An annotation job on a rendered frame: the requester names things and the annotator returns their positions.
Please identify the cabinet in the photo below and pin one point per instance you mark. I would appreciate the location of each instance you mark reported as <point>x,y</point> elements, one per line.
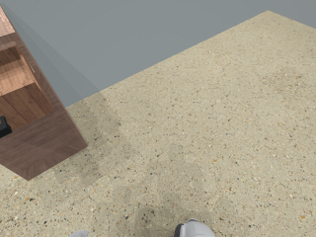
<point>39,145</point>

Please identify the handle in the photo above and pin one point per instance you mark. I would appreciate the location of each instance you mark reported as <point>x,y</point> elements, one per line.
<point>5,128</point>

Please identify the robot right thigh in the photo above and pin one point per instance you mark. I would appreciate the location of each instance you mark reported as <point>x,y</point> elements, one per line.
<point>195,229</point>

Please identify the robot right foot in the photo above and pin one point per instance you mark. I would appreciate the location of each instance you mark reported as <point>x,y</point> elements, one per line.
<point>178,230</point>

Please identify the drawer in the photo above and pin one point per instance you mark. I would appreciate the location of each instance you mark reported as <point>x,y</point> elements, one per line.
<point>22,98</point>

